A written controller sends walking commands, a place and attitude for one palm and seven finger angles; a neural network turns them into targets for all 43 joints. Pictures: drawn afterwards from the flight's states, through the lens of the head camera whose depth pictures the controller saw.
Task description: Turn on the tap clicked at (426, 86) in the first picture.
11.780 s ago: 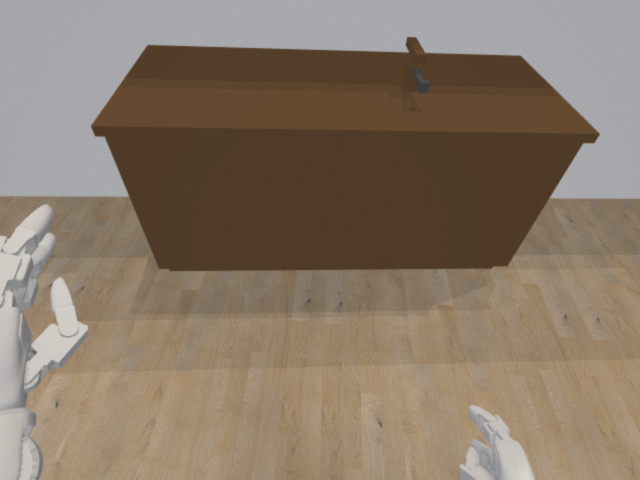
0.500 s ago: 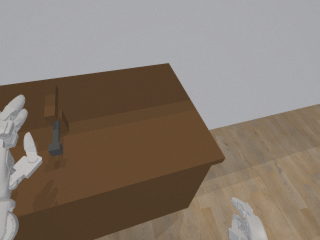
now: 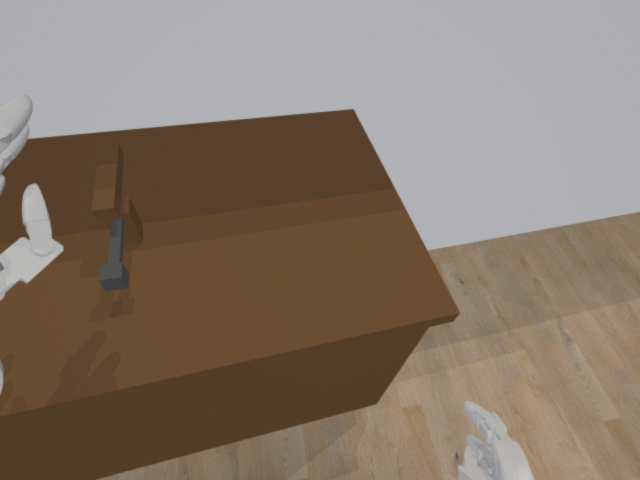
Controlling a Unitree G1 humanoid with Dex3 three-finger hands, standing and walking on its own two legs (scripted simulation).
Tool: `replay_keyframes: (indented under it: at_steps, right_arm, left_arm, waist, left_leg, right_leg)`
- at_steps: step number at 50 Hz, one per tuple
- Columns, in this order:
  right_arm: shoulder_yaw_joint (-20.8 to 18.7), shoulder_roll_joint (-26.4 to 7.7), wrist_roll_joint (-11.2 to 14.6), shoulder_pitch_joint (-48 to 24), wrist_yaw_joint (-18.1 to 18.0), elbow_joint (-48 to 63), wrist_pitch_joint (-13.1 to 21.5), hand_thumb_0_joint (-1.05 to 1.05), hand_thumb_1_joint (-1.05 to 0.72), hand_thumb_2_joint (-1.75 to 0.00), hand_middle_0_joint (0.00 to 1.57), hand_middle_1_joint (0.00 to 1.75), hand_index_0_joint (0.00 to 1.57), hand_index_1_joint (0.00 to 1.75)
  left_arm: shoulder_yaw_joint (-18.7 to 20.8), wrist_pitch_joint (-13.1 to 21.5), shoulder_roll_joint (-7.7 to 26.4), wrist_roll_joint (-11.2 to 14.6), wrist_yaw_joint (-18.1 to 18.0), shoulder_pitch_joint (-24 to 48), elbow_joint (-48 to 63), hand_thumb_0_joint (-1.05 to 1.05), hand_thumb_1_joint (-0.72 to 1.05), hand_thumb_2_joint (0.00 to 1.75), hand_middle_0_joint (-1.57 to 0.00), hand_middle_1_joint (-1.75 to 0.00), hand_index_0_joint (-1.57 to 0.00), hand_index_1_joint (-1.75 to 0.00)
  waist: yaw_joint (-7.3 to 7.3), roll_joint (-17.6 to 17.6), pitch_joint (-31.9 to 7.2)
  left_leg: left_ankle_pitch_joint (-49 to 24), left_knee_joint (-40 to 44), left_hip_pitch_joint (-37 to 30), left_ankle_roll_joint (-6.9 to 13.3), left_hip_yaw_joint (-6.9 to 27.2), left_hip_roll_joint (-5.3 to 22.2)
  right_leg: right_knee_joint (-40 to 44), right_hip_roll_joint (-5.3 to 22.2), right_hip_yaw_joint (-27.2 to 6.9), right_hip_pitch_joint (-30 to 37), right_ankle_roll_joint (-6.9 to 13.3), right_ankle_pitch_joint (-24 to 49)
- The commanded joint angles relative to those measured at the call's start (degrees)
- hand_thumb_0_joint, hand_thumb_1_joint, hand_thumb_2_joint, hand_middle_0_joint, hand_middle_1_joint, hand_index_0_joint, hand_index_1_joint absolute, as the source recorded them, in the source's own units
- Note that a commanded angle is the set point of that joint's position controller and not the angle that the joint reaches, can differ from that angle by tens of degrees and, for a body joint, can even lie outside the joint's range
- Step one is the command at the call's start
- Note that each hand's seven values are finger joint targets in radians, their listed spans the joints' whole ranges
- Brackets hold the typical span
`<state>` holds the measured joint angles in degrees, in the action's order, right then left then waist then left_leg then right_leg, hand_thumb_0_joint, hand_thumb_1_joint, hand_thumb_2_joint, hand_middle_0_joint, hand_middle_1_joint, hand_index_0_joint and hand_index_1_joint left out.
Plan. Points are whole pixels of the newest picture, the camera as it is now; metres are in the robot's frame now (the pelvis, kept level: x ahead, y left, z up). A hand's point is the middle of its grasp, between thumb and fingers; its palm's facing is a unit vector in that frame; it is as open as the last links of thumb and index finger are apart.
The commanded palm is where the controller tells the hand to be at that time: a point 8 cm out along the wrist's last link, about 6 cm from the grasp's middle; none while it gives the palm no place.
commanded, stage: come to a stop and stand still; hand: left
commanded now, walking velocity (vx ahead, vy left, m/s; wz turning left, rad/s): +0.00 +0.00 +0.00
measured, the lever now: (114, 277) +0.34 +0.32 +0.00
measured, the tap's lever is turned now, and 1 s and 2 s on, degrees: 0 0 0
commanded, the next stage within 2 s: look again from close up in 1.16 s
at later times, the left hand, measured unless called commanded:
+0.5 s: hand (51, 271) +0.24 +0.26 +0.19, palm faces +0.41 -0.81 -0.42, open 7.4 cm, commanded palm +0.18 +0.29 +0.18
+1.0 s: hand (28, 346) +0.18 +0.26 +0.17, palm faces +0.40 -0.85 -0.35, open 7.4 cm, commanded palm +0.12 +0.28 +0.18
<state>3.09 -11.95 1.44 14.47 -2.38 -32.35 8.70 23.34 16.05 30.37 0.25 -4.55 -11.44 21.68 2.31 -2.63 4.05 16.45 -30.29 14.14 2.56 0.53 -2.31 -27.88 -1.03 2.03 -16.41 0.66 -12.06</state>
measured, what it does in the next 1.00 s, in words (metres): stands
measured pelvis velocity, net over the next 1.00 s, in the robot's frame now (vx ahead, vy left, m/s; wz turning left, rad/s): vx -0.03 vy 0.00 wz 0.04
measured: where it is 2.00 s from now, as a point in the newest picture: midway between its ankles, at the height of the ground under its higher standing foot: outside the picture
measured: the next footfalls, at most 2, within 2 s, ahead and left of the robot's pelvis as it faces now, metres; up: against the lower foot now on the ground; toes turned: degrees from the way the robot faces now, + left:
none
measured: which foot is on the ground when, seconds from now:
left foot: down 0.00-1.00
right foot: down 0.00-1.00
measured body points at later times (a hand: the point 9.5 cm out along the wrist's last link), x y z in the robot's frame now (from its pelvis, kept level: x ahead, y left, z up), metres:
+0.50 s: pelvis +0.03 +0.00 +0.00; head +0.08 +0.02 +0.45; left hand +0.21 +0.30 +0.21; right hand +0.23 -0.22 -0.07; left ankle +0.00 +0.09 -0.74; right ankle +0.03 -0.11 -0.74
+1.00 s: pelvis -0.03 +0.00 +0.00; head +0.00 +0.01 +0.45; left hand +0.15 +0.30 +0.19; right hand +0.15 -0.22 -0.08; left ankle +0.00 +0.09 -0.74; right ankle +0.03 -0.11 -0.74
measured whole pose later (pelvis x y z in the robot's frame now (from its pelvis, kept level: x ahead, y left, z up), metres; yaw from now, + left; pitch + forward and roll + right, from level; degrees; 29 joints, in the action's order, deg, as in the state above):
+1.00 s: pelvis -0.03 +0.00 +0.00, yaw +3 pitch +0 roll -1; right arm 0.4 -12.4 2.8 13.6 1.1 -34.6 10.5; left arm 20.6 16.6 24.5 7.8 -5.6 -24.6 23.6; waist 1.8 -1.0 3.4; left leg 11.9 -27.1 15.3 2.1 2.8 -3.2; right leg -24.0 0.0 4.3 -16.3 1.0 -7.9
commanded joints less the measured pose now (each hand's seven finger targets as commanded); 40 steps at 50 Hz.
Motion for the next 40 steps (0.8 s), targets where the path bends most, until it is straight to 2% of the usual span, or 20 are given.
replay_keyframes:
  at_steps: [1,2,4,5,6,8,10,11,12,16,18,21,25,30,31,32,35,36,37,40]
  right_arm:
    - [-4.28,-9.34,-1.49,-4.71,2.19,6.54,3.77,0.0,-0.9,-0.9,0.2,0.3,0.2,0.3]
    - [-4.6,-9.94,-1.34,-2.55,2.96,7.46,3.98,0.0,-0.9,-0.9,0.2,0.3,0.2,0.3]
    - [-5.28,-9.72,-0.11,-2.83,4.62,6.99,4.62,0.0,-0.9,-0.9,0.2,0.3,0.2,0.3]
    - [-5.51,-9.48,0.26,-3.05,5.1,6.88,4.9,0.0,-0.9,-0.9,0.2,0.3,0.2,0.3]
    - [-5.22,-9.23,0.76,-4.88,5.29,6.2,5.0,0.0,-0.9,-0.9,0.2,0.3,0.2,0.3]
    - [-6.3,-9.86,0.55,-3.08,4.79,6.1,4.88,0.0,-0.9,-0.9,0.2,0.3,0.2,0.3]
    - [-6.41,-9.88,0.12,-3.43,4.08,6.05,4.67,0.0,-0.9,-0.9,0.2,0.3,0.2,0.3]
    - [-6.12,-10.67,0.32,-4.71,3.8,6.15,4.39,0.0,-0.9,-0.9,0.2,0.3,0.2,0.3]
    - [-6.04,-9.6,-0.07,-3.84,3.21,6.15,4.17,0.0,-0.9,-0.9,0.2,0.3,0.2,0.3]
    - [-5.64,-10.37,0.36,-4.93,3.3,7.04,4.78,0.0,-0.9,-0.9,0.2,0.3,0.2,0.3]
    - [-5.89,-9.93,0.09,-2.51,3.54,6.78,5.06,0.0,-0.9,-0.9,0.2,0.3,0.2,0.3]
    - [-6.37,-9.94,0.69,-3.71,4.21,6.29,5.2,0.0,-0.9,-0.9,0.2,0.3,0.2,0.3]
    - [-7.4,-9.63,0.97,-3.4,3.78,5.95,3.39,0.0,-0.9,-0.9,0.2,0.3,0.2,0.3]
    - [-7.08,-8.76,1.62,-5.74,2.91,6.75,2.26,0.0,-0.9,-0.9,0.2,0.3,0.2,0.3]
    - [-6.82,-8.75,2.01,-7.66,2.87,6.88,2.35,0.0,-0.9,-0.9,0.2,0.3,0.2,0.3]
    - [-6.55,-8.51,1.5,-6.12,2.83,7.0,2.27,0.0,-0.9,-0.9,0.2,0.3,0.2,0.3]
    - [-6.06,-8.28,1.63,-7.0,2.91,7.86,2.96,0.0,-0.9,-0.9,0.2,0.3,0.2,0.3]
    - [-5.82,-8.63,1.91,-8.32,2.98,7.77,3.2,0.0,-0.9,-0.9,0.2,0.3,0.2,0.3]
    - [-5.55,-8.1,1.41,-7.33,2.98,7.75,3.3,0.0,-0.9,-0.9,0.2,0.3,0.2,0.3]
    - [-5.51,-8.09,1.48,-6.72,3.08,7.69,4.31,0.0,-0.9,-0.9,0.2,0.3,0.2,0.3]
  left_arm:
    - [9.23,3.12,7.74,3.63,-0.85,-3.37,2.49,0.0,0.9,0.9,-0.2,-0.3,-0.2,-0.3]
    - [7.16,3.64,6.43,4.23,-0.54,-6.64,6.31,0.0,0.9,0.9,-0.2,-0.3,-0.2,-0.3]
    - [3.13,4.07,1.5,5.66,-0.39,-13.25,8.62,0.0,0.9,0.9,-0.2,-0.3,-0.2,-0.3]
    - [2.41,3.93,0.88,5.99,-0.6,-14.9,9.04,0.0,0.9,0.9,-0.2,-0.3,-0.2,-0.3]
    - [2.74,3.6,1.22,6.4,-1.11,-15.61,8.16,0.0,0.9,0.9,-0.2,-0.3,-0.2,-0.3]
    - [5.72,3.93,4.28,5.82,-2.05,-13.21,11.05,0.0,0.9,0.9,-0.2,-0.3,-0.2,-0.3]
    - [9.07,4.54,7.64,5.75,-2.62,-11.52,13.48,0.0,0.9,0.9,-0.2,-0.3,-0.2,-0.3]
    - [12.15,4.79,12.24,5.53,-3.07,-7.89,17.57,0.0,0.9,0.9,-0.2,-0.3,-0.2,-0.3]
    - [10.61,5.05,10.14,5.51,-2.87,-8.51,17.3,0.0,0.9,0.9,-0.2,-0.3,-0.2,-0.3]
    - [9.62,4.39,10.96,5.79,-3.35,-6.97,23.02,0.0,0.9,0.9,-0.2,-0.3,-0.2,-0.3]
    - [7.74,4.38,8.5,5.59,-3.27,-9.58,23.06,0.0,0.9,0.9,-0.2,-0.3,-0.2,-0.3]
    - [6.82,3.82,5.97,6.09,-3.11,-13.34,20.55,0.0,0.9,0.9,-0.2,-0.3,-0.2,-0.3]
    - [6.46,3.14,4.09,6.9,-2.36,-12.71,14.21,0.0,0.9,0.9,-0.2,-0.3,-0.2,-0.3]
    - [4.61,2.32,2.99,7.72,-1.44,-9.79,9.89,0.0,0.9,0.9,-0.2,-0.3,-0.2,-0.3]
    - [4.81,2.07,3.55,7.65,-1.49,-9.41,10.43,0.0,0.9,0.9,-0.2,-0.3,-0.2,-0.3]
    - [3.12,2.44,2.09,7.63,-1.27,-9.09,10.58,0.0,0.9,0.9,-0.2,-0.3,-0.2,-0.3]
    - [2.49,2.72,3.24,7.79,-1.16,-7.31,13.77,0.0,0.9,0.9,-0.2,-0.3,-0.2,-0.3]
    - [3.48,2.82,4.81,7.69,-1.39,-6.37,15.39,0.0,0.9,0.9,-0.2,-0.3,-0.2,-0.3]
    - [2.68,3.12,3.64,7.65,-1.37,-6.9,14.68,0.0,0.9,0.9,-0.2,-0.3,-0.2,-0.3]
    - [3.72,3.48,4.97,7.45,-1.66,-6.54,16.32,0.0,0.9,0.9,-0.2,-0.3,-0.2,-0.3]
  waist:
    - [-0.53,7.67,-13.48]
    - [-0.06,8.77,-11.2]
    - [0.45,6.53,-10.24]
    - [0.6,5.35,-10.69]
    - [0.56,6.12,-11.32]
    - [0.34,0.04,-13.25]
    - [0.12,-3.78,-15.21]
    - [-0.35,-0.4,-17.21]
    - [-0.32,0.4,-16.81]
    - [0.19,12.49,-19.96]
    - [0.46,12.35,-19.74]
    - [0.29,10.14,-18.71]
    - [-0.3,3.05,-14.73]
    - [-0.61,1.14,-10.89]
    - [-0.59,3.02,-11.03]
    - [-0.55,2.71,-10.94]
    - [-0.38,3.2,-9.64]
    - [-0.52,5.93,-9.91]
    - [-0.4,5.92,-9.22]
    - [-0.44,6.74,-9.18]
  left_leg:
    - [-10.58,5.16,-0.95,-2.53,2.45,5.16]
    - [-10.6,7.12,2.06,-3.01,3.2,5.51]
    - [-14.56,6.56,1.82,-2.38,3.5,5.41]
    - [-17.31,6.34,0.76,-2.32,3.42,5.4]
    - [-21.29,6.65,-1.6,-2.49,3.37,5.61]
    - [-26.59,5.52,-1.28,-3.49,3.57,5.8]
    - [-26.01,4.62,-1.41,-3.36,3.65,5.21]
    - [-26.41,4.54,-2.53,-3.12,4.09,5.14]
    - [-29.33,4.1,-2.27,-3.24,4.12,5.19]
    - [-38.78,1.59,-6.25,-3.66,5.08,5.11]
    - [-44.01,0.32,-6.95,-4.03,5.31,5.75]
    - [-44.63,1.39,-8.54,-4.15,5.83,6.15]
    - [-32.84,3.73,-3.89,-4.93,5.55,6.0]
    - [-20.13,7.16,-1.84,-4.54,6.37,5.55]
    - [-19.23,7.92,-3.15,-4.04,6.5,5.52]
    - [-17.69,8.14,-1.79,-3.94,6.57,5.71]
    - [-10.51,8.4,-0.25,-3.07,7.5,5.08]
    - [-9.05,8.95,-0.73,-2.86,8.04,5.05]
    - [-6.59,9.43,1.19,-2.46,8.02,5.2]
    - [-2.5,9.13,2.85,-2.09,8.8,4.86]
  right_leg:
    - [1.31,4.39,-6.13,4.95,2.52,6.62]
    - [0.88,5.0,-4.64,5.2,2.1,7.4]
    - [1.0,5.03,-4.83,5.56,1.96,11.29]
    - [1.0,5.19,-4.49,5.71,1.62,13.39]
    - [0.28,4.57,-3.81,5.55,1.18,15.18]
    - [0.23,5.24,-3.21,8.4,0.56,20.66]
    - [-0.09,5.86,-3.83,10.7,0.57,24.05]
    - [-1.51,5.56,-4.51,11.49,0.6,24.0]
    - [-1.69,6.41,-3.5,12.08,0.58,25.27]
    - [-3.82,6.29,-4.44,10.98,1.0,25.17]
    - [-3.39,6.65,-3.04,10.11,0.98,23.38]
    - [-3.9,6.18,-3.26,7.59,0.97,21.47]
    - [-0.7,7.4,-3.61,8.98,0.86,21.93]
    - [2.79,7.89,-4.71,7.83,0.61,16.14]
    - [2.89,7.43,-5.36,6.93,0.64,14.93]
    - [3.39,7.43,-4.13,7.83,0.37,13.58]
    - [5.31,7.8,-5.69,6.93,0.37,8.26]
    - [5.3,7.4,-6.21,6.26,0.44,6.37]
    - [5.85,7.39,-5.29,6.9,0.16,4.79]
    - [6.92,7.75,-6.07,6.78,0.3,1.14]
